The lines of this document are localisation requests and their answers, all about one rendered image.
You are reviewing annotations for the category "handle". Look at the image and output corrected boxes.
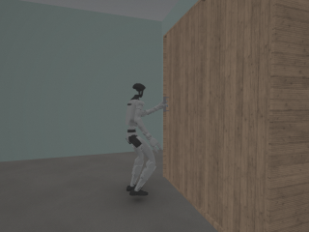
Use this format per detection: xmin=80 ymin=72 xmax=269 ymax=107
xmin=163 ymin=97 xmax=169 ymax=112

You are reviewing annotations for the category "humanoid robot torso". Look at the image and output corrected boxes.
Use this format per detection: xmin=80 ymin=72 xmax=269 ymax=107
xmin=126 ymin=98 xmax=143 ymax=143

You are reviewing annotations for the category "wardrobe door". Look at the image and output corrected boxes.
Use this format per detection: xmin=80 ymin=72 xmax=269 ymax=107
xmin=201 ymin=0 xmax=273 ymax=232
xmin=166 ymin=0 xmax=204 ymax=209

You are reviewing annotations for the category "right robot upper arm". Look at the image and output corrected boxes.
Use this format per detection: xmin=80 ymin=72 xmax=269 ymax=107
xmin=134 ymin=100 xmax=145 ymax=125

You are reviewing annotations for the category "robot right thigh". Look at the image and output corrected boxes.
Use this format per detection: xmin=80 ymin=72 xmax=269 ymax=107
xmin=130 ymin=136 xmax=155 ymax=167

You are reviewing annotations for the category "right robot forearm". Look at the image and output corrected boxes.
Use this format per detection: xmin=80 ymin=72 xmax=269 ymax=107
xmin=136 ymin=117 xmax=153 ymax=140

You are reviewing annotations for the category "right robot hand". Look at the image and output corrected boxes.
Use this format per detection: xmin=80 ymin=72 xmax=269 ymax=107
xmin=149 ymin=137 xmax=162 ymax=153

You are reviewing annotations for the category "left robot forearm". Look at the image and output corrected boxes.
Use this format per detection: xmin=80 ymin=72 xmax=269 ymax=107
xmin=144 ymin=105 xmax=159 ymax=115

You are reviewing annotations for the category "left robot hand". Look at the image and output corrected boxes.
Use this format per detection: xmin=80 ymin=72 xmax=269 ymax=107
xmin=158 ymin=101 xmax=168 ymax=109

